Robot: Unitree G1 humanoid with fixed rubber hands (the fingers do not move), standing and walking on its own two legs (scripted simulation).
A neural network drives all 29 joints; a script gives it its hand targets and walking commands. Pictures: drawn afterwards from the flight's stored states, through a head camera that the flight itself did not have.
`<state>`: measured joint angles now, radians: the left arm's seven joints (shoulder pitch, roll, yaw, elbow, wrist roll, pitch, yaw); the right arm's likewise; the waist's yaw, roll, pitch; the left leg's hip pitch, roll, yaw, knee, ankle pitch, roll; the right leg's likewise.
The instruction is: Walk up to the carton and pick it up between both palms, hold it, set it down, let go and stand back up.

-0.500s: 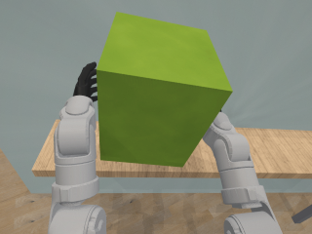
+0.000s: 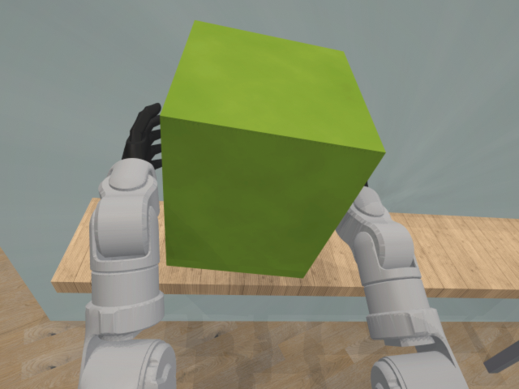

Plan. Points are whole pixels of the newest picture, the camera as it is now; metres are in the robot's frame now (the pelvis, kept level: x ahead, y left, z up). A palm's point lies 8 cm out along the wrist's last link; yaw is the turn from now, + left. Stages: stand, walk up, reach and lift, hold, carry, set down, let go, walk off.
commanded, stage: hold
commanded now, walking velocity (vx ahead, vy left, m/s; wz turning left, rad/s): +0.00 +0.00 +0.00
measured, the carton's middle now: (253, 160) +0.37 +0.01 +0.22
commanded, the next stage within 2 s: none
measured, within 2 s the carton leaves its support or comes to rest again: neither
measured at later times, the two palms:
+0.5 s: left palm (136, 164) +0.35 +0.16 +0.22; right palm (347, 190) +0.35 -0.13 +0.20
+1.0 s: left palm (138, 163) +0.35 +0.16 +0.22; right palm (348, 189) +0.35 -0.13 +0.20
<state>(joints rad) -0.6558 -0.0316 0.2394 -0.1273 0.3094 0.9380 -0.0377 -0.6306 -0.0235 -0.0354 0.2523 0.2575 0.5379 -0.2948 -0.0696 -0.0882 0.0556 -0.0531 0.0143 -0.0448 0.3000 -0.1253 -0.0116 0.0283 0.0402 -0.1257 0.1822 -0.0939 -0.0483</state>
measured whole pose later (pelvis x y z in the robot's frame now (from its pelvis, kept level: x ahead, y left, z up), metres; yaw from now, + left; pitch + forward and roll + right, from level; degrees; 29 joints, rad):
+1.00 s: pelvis +0.00 +0.00 +0.00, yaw +0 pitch -7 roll -1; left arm -0.66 -0.03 0.22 -0.12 0.30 0.93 -0.02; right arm -0.64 -0.02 -0.04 0.28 0.23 0.51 -0.27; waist -0.07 -0.08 0.06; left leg -0.07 0.01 -0.05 0.31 -0.12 -0.01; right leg 0.02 0.04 -0.13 0.18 -0.09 -0.05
